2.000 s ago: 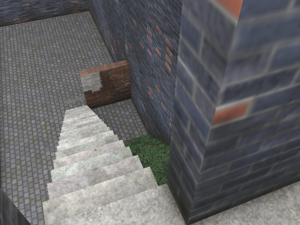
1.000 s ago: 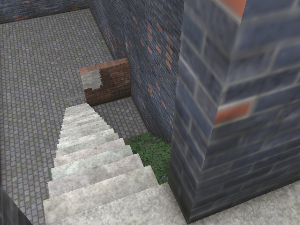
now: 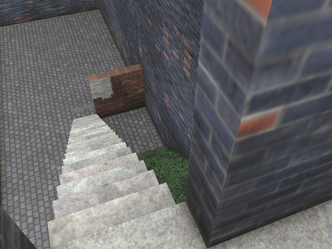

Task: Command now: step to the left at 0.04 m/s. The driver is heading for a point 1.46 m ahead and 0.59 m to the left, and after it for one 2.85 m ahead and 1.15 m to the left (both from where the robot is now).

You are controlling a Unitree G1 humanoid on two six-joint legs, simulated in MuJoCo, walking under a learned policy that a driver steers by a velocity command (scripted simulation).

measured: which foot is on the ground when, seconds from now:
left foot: down 0.00-1.00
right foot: down 0.00-1.00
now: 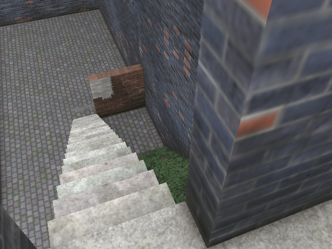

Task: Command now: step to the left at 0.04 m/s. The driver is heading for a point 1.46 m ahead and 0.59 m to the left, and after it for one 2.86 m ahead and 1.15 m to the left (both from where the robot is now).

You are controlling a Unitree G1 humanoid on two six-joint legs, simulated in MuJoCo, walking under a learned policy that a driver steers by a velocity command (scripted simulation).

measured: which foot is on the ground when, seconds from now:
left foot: down 0.00-1.00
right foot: down 0.00-1.00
